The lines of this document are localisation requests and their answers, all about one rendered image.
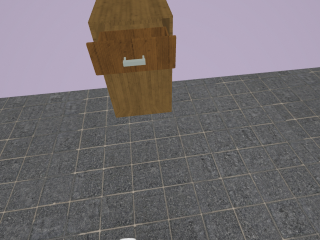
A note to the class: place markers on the handle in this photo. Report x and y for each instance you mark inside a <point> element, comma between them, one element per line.
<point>134,62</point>

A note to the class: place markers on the drawer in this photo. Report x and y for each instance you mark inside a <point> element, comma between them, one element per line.
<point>155,44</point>

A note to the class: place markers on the cabinet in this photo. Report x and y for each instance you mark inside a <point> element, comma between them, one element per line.
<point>142,92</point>

